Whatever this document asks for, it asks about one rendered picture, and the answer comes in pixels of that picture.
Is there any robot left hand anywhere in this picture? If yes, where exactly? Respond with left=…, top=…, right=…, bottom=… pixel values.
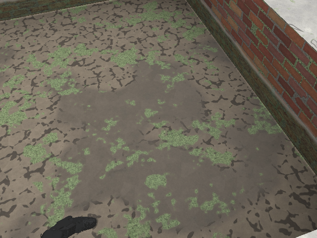
left=41, top=215, right=97, bottom=238

